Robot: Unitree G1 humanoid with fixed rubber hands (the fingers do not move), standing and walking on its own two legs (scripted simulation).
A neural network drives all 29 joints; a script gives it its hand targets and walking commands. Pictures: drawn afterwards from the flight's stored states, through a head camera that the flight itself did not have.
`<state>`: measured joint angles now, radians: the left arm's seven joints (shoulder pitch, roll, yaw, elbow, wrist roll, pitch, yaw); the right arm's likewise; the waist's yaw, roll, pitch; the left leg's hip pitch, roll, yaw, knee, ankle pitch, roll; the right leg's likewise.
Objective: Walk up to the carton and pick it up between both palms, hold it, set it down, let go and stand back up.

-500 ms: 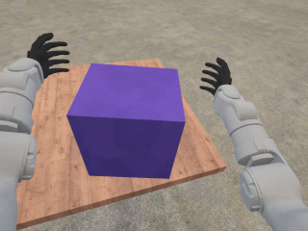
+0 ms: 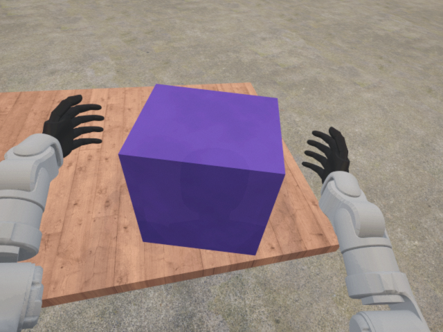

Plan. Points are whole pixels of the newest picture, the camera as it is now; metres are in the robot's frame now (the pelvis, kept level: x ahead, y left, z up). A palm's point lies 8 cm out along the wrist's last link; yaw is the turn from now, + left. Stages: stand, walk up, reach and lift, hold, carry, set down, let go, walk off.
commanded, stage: set down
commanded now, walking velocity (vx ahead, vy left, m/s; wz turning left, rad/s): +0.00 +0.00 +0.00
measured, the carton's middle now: (207, 172) +0.45 -0.01 +0.03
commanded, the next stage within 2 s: none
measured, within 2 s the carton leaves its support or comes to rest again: neither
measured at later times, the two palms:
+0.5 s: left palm (48, 189) +0.36 +0.26 +0.11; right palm (335, 211) +0.28 -0.21 +0.10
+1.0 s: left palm (36, 246) +0.28 +0.28 +0.06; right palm (332, 252) +0.23 -0.20 +0.06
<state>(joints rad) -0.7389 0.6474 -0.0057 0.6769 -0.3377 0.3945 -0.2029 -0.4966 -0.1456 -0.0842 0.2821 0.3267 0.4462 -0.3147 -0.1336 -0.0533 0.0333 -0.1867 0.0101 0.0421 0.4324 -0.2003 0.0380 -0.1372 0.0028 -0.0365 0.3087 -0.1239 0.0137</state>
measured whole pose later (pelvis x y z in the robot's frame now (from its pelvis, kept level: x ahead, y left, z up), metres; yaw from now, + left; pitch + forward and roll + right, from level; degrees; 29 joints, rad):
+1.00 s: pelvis +0.04 -0.01 +0.00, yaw -2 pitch -4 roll -2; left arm 0.12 0.57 0.12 0.03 -0.34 0.16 -0.22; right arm 0.39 -0.10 0.02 -0.32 0.24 0.26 -0.32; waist 0.04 -0.02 0.11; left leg -0.08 0.03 0.06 0.41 -0.26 0.02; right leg -0.04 0.02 0.00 0.29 -0.17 0.01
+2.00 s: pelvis +0.03 +0.00 +0.00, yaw -1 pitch -7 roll -2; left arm 0.34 0.52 -0.01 0.19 -0.33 -0.14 -0.18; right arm 0.44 -0.04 0.02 0.11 0.16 -0.15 -0.23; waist 0.05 -0.01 0.13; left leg -0.06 0.02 0.04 0.49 -0.30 0.03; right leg -0.02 0.02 0.00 0.37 -0.22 0.01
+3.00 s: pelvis +0.03 -0.03 +0.00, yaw +0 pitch -6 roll +0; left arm 0.20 0.29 0.01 0.48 -0.09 0.02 -0.08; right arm 0.20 -0.14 -0.03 0.64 0.00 -0.14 -0.06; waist 0.04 0.04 0.06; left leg -0.05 0.02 0.02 0.37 -0.22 0.00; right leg -0.05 0.02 -0.02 0.35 -0.21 -0.02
